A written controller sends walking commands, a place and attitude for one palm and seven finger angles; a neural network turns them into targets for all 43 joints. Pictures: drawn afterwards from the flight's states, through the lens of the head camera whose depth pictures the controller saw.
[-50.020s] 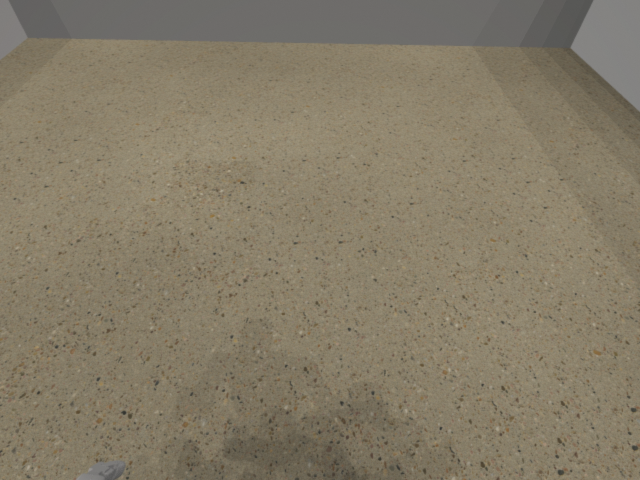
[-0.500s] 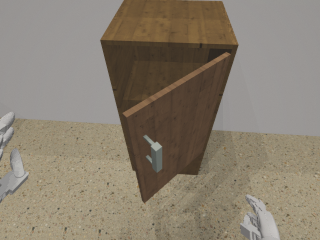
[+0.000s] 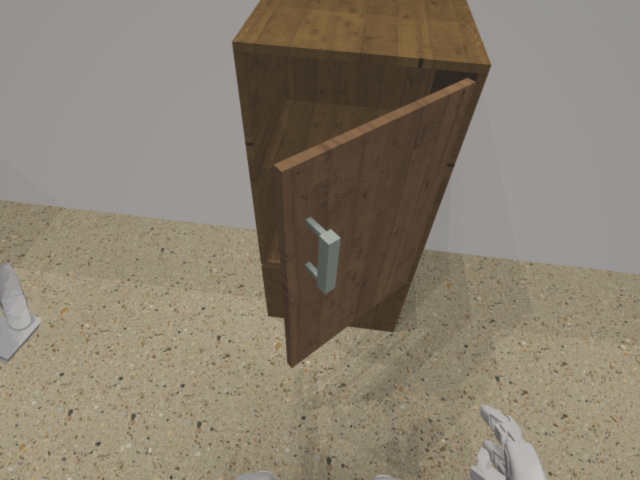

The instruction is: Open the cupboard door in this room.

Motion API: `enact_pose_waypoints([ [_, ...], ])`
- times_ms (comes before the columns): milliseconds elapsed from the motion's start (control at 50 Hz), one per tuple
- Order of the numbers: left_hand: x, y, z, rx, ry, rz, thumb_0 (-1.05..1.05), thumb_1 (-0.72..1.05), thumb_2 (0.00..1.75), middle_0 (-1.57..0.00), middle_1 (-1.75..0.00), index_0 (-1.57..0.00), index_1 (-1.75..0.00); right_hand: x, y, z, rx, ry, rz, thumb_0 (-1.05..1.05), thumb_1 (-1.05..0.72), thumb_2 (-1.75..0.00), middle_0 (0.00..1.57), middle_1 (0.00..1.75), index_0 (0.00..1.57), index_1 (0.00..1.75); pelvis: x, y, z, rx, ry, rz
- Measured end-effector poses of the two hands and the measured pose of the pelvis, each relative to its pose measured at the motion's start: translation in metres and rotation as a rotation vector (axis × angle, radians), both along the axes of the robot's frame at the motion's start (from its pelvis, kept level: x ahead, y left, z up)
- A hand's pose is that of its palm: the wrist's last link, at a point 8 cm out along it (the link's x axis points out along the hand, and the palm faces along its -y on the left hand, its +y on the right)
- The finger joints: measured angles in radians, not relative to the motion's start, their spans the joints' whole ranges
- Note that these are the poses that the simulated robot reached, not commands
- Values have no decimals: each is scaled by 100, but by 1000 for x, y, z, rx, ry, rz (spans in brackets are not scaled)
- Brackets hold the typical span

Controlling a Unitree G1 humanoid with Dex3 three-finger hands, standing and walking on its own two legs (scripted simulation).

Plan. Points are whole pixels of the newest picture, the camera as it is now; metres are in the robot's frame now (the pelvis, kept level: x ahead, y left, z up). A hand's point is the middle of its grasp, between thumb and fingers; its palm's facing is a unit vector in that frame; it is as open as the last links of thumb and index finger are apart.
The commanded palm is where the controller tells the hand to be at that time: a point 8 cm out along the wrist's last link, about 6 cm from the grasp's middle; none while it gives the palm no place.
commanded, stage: step back with the hand held close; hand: left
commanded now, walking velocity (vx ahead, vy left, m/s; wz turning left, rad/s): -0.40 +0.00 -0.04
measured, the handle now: (319, 255) +0.44 +0.03 +0.00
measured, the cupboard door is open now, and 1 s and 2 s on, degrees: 46 46 46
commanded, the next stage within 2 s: stop stepping back and stand still in 0.36 s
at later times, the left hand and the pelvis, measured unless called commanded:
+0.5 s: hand out of the picture +0.09 +0.26 +0.19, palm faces +0.54 -0.71 -0.45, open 7.4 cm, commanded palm +0.02 +0.30 +0.20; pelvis -0.09 -0.01 -0.02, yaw +6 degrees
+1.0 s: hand out of the picture +0.05 +0.21 +0.19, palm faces +0.41 -0.81 -0.42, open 7.4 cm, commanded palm -0.02 +0.26 +0.20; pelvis -0.16 -0.04 +0.01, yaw -2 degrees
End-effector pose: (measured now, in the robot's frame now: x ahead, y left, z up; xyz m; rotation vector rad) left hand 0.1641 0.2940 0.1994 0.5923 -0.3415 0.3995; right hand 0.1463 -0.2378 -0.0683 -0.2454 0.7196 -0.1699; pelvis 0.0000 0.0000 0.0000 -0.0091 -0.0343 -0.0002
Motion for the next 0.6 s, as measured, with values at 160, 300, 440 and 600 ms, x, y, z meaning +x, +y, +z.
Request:
enact_pose_waypoints([
  [160, -24, 0, 2, 36, -14, 9, 1, 89, 90, -21, -31, -21, -30, -15, -5, -7, -5, 4, 15, 1, -91, -90, 20, 30, 20, 30, -22, -2, -6, 15, 4, 14],
  [300, -61, -6, 4, 118, -48, 46, 1, 89, 90, -21, -31, -21, -30, -19, -9, -20, 3, -18, 73, 1, -91, -90, 20, 30, 20, 30, -43, -15, -20, 32, -14, 117],
  [440, -113, -11, 2, 76, -72, 92, 1, 89, 90, -21, -31, -21, -30, -28, -8, -29, 5, 21, 140, 1, -91, -90, 20, 30, 20, 30, -75, -18, -24, 53, -16, 124],
  [600, -144, 5, 9, 28, -58, 78, 1, 89, 90, -21, -31, -21, -30, -86, 9, -5, 26, -5, 97, 1, -91, -90, 20, 30, 20, 30, -118, -15, -3, -29, 9, 113],
])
